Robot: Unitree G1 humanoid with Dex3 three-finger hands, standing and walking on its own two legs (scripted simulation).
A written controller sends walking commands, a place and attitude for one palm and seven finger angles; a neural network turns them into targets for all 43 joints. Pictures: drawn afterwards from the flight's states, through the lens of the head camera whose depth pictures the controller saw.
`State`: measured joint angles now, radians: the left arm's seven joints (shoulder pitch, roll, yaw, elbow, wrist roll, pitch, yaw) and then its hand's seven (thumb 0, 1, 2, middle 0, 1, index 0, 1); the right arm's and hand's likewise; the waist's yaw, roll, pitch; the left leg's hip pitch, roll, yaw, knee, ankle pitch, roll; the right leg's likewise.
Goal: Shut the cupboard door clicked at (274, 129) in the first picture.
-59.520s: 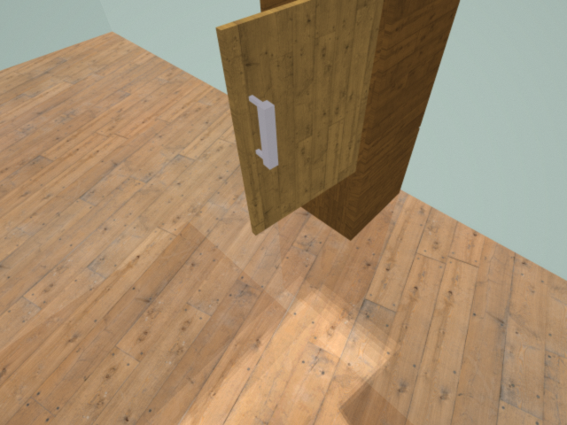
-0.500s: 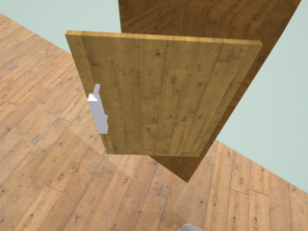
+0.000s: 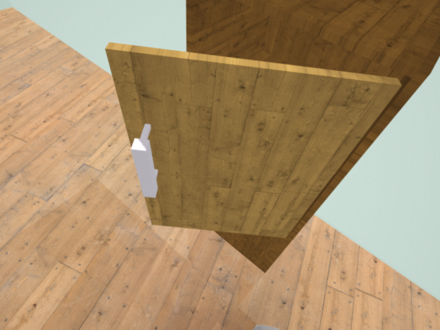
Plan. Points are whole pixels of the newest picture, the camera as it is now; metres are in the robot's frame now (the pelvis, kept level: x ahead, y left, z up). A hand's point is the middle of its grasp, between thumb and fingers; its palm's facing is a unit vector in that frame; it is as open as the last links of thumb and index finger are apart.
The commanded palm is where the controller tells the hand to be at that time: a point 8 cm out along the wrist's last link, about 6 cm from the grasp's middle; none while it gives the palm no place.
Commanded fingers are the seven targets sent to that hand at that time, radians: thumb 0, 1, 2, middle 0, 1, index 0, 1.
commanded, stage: come to a stop and stand still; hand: left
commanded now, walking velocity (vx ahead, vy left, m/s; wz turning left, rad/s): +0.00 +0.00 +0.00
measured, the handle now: (148, 162) +0.40 +0.18 +0.03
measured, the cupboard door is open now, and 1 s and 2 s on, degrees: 35 35 35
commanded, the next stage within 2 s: none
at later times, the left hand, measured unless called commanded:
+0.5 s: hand out of the picture -0.06 +0.17 -0.17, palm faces +0.02 -0.98 -0.18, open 7.4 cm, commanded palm none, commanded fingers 0.00 0.90 0.90 -0.20 -0.30 -0.20 -0.30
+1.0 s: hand out of the picture -0.20 +0.15 -0.17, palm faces +0.08 -0.99 -0.14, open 7.4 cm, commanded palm none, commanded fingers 0.00 0.90 0.90 -0.20 -0.30 -0.20 -0.30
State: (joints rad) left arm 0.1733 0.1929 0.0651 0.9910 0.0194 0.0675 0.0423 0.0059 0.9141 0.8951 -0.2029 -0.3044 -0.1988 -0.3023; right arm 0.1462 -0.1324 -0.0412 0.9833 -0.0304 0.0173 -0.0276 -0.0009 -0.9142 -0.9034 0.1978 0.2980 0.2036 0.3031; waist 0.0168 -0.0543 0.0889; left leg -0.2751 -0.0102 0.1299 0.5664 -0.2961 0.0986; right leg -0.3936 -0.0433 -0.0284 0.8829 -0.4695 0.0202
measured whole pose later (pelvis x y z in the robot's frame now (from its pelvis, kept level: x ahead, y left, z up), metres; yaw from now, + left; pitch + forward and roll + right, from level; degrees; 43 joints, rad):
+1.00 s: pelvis -0.10 +0.00 +0.01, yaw +0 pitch -2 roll -1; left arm 0.47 0.10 0.02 1.15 0.03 0.02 0.05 0.01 0.91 0.90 -0.20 -0.30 -0.20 -0.30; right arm 0.29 -0.11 -0.04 1.14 -0.02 0.03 -0.03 0.02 -0.93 -0.90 0.20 0.30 0.21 0.30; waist 0.01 -0.01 0.00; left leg -0.30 -0.04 0.12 0.36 -0.09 0.08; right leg -0.17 -0.02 -0.04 0.46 -0.30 0.01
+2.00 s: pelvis -0.21 +0.08 +0.02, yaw -3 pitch +2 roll -5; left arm 0.32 0.22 0.08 1.06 0.02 0.08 0.01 0.01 0.91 0.90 -0.20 -0.30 -0.19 -0.30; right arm 0.32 -0.11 -0.05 1.09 -0.05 0.02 -0.05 0.01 -0.92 -0.90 0.20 0.30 0.21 0.30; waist -0.05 -0.02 -0.02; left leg -0.24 -0.05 0.04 0.13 0.05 0.00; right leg -0.16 0.04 -0.03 0.69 -0.47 0.00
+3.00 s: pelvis -0.15 +0.08 +0.00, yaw +0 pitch +0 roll +1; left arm 0.21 0.17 0.03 1.04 0.02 0.03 0.04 0.01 0.93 0.90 -0.20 -0.30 -0.20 -0.30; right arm 0.12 -0.16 -0.04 1.04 -0.02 0.02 -0.04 0.00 -0.91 -0.90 0.20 0.30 0.20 0.30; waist 0.03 -0.04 0.09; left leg -0.22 0.01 0.09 0.53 -0.32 0.02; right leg -0.23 -0.04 -0.07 0.60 -0.34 0.01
